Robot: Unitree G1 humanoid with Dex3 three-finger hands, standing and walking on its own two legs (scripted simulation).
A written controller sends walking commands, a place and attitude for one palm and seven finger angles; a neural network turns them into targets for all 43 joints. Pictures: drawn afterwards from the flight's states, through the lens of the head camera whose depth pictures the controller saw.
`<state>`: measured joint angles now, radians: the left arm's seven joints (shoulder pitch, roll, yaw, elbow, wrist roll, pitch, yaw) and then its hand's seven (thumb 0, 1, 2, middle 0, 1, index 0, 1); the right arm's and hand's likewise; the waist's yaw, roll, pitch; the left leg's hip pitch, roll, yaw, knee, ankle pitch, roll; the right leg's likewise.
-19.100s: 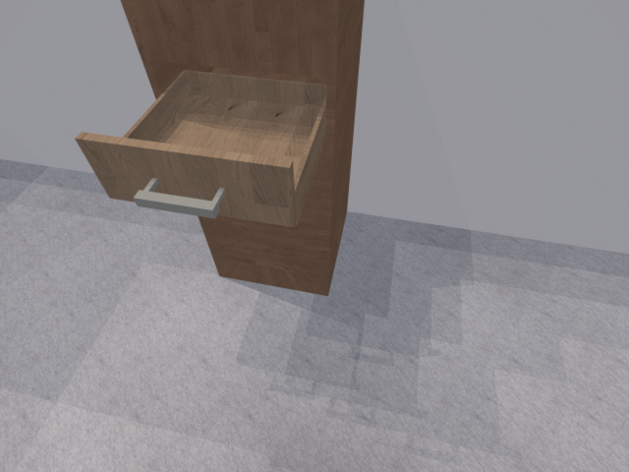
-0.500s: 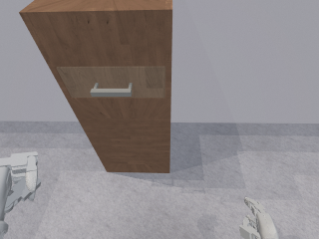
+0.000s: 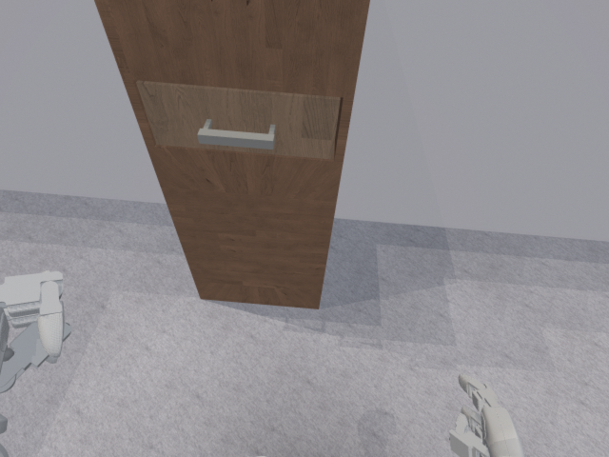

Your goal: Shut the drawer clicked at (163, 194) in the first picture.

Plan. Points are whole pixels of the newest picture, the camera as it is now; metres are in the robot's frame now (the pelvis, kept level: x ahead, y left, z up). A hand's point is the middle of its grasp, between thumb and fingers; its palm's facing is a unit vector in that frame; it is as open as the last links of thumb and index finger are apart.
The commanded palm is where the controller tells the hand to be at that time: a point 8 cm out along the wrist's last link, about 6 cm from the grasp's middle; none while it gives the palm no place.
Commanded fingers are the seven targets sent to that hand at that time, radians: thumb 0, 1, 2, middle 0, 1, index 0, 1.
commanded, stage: step back with the hand held close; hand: left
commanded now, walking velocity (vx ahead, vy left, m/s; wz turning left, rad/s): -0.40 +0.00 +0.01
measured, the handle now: (238, 132) +0.68 +0.17 +0.02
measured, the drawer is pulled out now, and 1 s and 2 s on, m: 0.00 0.00 0.00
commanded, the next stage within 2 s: stop stepping back and stand still in 0.56 s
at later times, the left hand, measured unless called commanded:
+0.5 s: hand out of the picture +0.10 +0.16 +0.19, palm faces +0.12 -0.79 -0.61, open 3.2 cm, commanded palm +0.04 +0.23 +0.19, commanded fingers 0.00 0.90 0.90 -1.40 -1.60 -1.40 -1.60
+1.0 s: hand out of the picture -0.06 +0.17 +0.19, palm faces +0.37 -0.80 -0.47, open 3.2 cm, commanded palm -0.11 +0.20 +0.19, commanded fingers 0.00 0.90 0.90 -1.40 -1.60 -1.40 -1.60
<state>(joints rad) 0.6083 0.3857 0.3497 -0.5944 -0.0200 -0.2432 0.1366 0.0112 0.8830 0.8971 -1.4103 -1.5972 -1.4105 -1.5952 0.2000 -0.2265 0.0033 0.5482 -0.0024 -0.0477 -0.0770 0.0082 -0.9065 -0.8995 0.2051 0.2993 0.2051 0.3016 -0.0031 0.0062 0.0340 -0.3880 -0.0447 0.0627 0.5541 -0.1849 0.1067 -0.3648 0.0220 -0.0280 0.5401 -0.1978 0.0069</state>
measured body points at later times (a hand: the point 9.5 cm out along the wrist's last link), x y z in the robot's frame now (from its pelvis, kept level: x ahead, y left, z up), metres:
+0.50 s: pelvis -0.11 -0.04 +0.00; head -0.04 -0.03 +0.45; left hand +0.08 +0.21 +0.22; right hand +0.08 -0.27 -0.08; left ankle +0.01 +0.05 -0.70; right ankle -0.22 -0.11 -0.73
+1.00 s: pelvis -0.25 -0.07 +0.01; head -0.26 -0.07 +0.46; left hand -0.09 +0.21 +0.22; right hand -0.12 -0.32 -0.08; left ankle -0.24 +0.06 -0.66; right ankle -0.17 -0.17 -0.72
